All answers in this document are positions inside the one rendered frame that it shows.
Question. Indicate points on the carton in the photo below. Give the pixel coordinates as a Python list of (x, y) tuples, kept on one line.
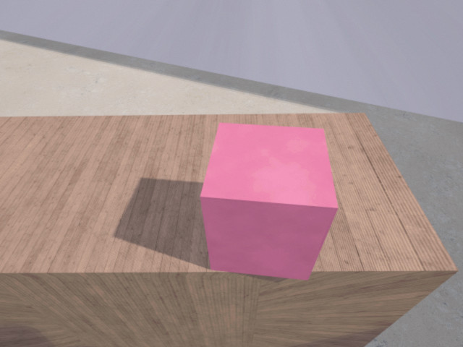
[(268, 199)]

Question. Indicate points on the pedestal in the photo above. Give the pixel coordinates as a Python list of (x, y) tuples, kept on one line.
[(102, 239)]

